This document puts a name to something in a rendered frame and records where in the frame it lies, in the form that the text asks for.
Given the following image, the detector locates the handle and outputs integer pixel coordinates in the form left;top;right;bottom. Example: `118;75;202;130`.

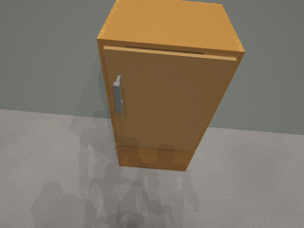
113;75;124;113

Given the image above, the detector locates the cupboard door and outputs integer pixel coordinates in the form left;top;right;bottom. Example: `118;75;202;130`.
103;46;237;151

